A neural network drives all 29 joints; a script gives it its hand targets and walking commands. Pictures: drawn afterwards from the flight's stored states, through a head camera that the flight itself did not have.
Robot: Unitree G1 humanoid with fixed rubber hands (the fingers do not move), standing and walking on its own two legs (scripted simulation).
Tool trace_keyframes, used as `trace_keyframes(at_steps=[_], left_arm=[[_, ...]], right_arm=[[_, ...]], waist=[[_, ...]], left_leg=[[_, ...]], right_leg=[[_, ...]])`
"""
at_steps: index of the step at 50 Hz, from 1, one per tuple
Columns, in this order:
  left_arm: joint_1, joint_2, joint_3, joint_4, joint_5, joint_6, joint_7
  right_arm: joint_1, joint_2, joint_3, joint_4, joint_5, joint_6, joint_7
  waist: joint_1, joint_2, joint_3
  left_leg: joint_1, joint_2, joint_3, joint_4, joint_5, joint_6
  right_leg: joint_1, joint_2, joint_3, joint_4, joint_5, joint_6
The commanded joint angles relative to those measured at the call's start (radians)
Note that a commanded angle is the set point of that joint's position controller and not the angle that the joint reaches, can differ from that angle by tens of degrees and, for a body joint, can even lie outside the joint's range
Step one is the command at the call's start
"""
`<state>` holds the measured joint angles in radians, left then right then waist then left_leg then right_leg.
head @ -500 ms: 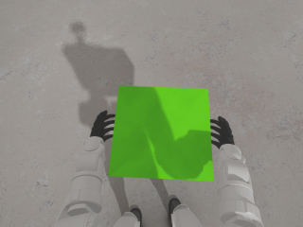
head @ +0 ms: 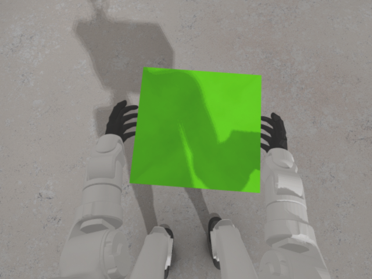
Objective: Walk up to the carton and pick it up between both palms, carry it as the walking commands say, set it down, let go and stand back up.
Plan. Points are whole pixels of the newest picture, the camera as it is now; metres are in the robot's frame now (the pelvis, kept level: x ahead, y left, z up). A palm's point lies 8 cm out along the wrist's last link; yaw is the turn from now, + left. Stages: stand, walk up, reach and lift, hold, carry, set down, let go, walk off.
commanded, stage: set down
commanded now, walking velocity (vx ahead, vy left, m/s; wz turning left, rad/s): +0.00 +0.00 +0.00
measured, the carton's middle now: (196, 135) +0.44 -0.03 -0.15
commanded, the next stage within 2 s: none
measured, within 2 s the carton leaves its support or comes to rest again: neither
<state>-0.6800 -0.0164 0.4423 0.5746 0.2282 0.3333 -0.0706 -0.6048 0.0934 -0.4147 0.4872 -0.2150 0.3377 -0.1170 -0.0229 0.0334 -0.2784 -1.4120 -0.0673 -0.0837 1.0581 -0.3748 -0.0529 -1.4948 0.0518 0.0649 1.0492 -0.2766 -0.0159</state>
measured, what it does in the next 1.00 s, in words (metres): lowers itself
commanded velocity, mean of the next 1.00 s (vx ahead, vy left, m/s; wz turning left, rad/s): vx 0.00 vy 0.00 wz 0.00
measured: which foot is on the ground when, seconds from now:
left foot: down 0.00-1.00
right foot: down 0.00-1.00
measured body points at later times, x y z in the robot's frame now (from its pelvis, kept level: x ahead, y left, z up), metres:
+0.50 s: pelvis -0.01 +0.01 -0.08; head +0.23 -0.01 +0.29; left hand +0.46 +0.16 -0.17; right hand +0.42 -0.19 -0.18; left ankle +0.04 +0.15 -0.63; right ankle +0.08 -0.10 -0.63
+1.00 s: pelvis -0.04 +0.02 -0.16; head +0.23 -0.01 +0.19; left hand +0.48 +0.15 -0.25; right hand +0.43 -0.20 -0.27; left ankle +0.04 +0.15 -0.63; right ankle +0.08 -0.10 -0.63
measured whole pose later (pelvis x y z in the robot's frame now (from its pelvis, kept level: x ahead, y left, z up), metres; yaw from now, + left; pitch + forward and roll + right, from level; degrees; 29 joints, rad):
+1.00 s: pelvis -0.04 +0.02 -0.16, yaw +1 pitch +52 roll +3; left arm -1.03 0.10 0.37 0.81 0.14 0.30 0.07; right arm -0.96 -0.08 -0.43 0.74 -0.13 0.32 -0.15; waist -0.05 0.03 -0.29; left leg -2.07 -0.14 -0.07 1.70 -0.53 -0.06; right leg -2.15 0.08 0.08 1.66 -0.41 0.03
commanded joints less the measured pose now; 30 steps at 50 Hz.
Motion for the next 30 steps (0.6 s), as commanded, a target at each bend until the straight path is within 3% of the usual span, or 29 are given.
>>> trace_keyframes(at_steps=[1, 3, 4, 6, 7, 8, 9, 10, 12, 14, 22, 30], left_arm=[[-0.472, -0.968, -0.533, 0.063, -0.167, -0.017, -0.300], [-0.459, -0.967, -0.516, 0.085, -0.159, -0.018, -0.300], [-0.485, -0.954, -0.524, 0.090, -0.169, -0.019, -0.301], [-0.472, -0.952, -0.500, 0.124, -0.158, -0.019, -0.299], [-0.482, -0.950, -0.497, 0.120, -0.160, -0.021, -0.298], [-0.524, -0.926, -0.492, 0.124, -0.164, -0.024, -0.298], [-0.509, -0.940, -0.487, 0.152, -0.156, -0.025, -0.297], [-0.522, -0.923, -0.468, 0.153, -0.156, -0.027, -0.296], [-0.565, -0.914, -0.474, 0.140, -0.162, -0.032, -0.295], [-0.582, -0.929, -0.468, 0.159, -0.152, -0.039, -0.282], [-0.638, -0.946, -0.509, 0.148, -0.186, -0.053, -0.224], [-0.693, -0.938, -0.575, 0.113, -0.242, -0.063, -0.180]], right_arm=[[-0.565, 0.851, 0.630, 0.031, 0.153, -0.012, 0.414], [-0.564, 0.837, 0.612, 0.047, 0.138, -0.007, 0.404], [-0.570, 0.841, 0.613, 0.043, 0.140, -0.007, 0.400], [-0.594, 0.829, 0.606, 0.049, 0.142, -0.009, 0.389], [-0.579, 0.826, 0.590, 0.069, 0.133, -0.008, 0.386], [-0.602, 0.821, 0.578, 0.081, 0.136, -0.011, 0.382], [-0.625, 0.815, 0.572, 0.070, 0.128, -0.014, 0.378], [-0.613, 0.815, 0.567, 0.090, 0.125, -0.011, 0.372], [-0.632, 0.808, 0.549, 0.097, 0.125, -0.017, 0.370], [-0.675, 0.803, 0.539, 0.106, 0.136, -0.026, 0.366], [-0.706, 0.767, 0.533, 0.140, 0.169, -0.046, 0.371], [-0.791, 0.737, 0.587, 0.099, 0.225, -0.064, 0.366]], waist=[[0.014, -0.053, -0.781], [0.013, -0.075, -0.752], [-0.010, -0.085, -0.762], [0.016, -0.072, -0.746], [-0.003, -0.084, -0.729], [0.001, -0.093, -0.741], [-0.010, -0.084, -0.734], [0.006, -0.087, -0.721], [-0.013, -0.087, -0.736], [-0.003, -0.058, -0.741], [-0.014, 0.004, -0.858], [-0.033, -0.008, -0.953]], left_leg=[[0.141, -0.089, 0.086, -0.032, 0.161, 0.064], [0.106, -0.092, 0.083, -0.015, 0.129, 0.066], [0.099, -0.087, 0.077, -0.003, 0.131, 0.069], [0.046, -0.095, 0.086, 0.017, 0.110, 0.067], [0.041, -0.091, 0.082, 0.019, 0.106, 0.071], [0.025, -0.095, 0.083, 0.047, 0.078, 0.070], [0.008, -0.098, 0.083, 0.059, 0.074, 0.066], [-0.029, -0.096, 0.089, 0.072, 0.051, 0.068], [-0.029, -0.093, 0.082, 0.094, 0.056, 0.068], [-0.038, -0.099, 0.092, 0.121, 0.026, 0.068], [-0.073, -0.097, 0.112, 0.227, 0.105, 0.050], [-0.104, -0.112, 0.123, 0.330, 0.156, 0.041]], right_leg=[[0.800, 0.030, -0.023, -0.006, 0.319, 0.036], [0.780, 0.034, -0.024, -0.004, 0.266, 0.040], [0.747, 0.038, -0.028, 0.011, 0.266, 0.041], [0.738, 0.033, -0.020, 0.027, 0.248, 0.047], [0.708, 0.039, -0.033, 0.031, 0.241, 0.045], [0.691, 0.042, -0.030, 0.038, 0.187, 0.046], [0.684, 0.044, -0.029, 0.044, 0.178, 0.049], [0.678, 0.037, -0.017, 0.052, 0.158, 0.048], [0.637, 0.047, -0.031, 0.081, 0.135, 0.045], [0.607, 0.055, -0.041, 0.102, 0.096, 0.041], [0.446, 0.064, -0.073, 0.252, 0.196, 0.037], [0.356, 0.069, -0.105, 0.352, 0.229, 0.040]])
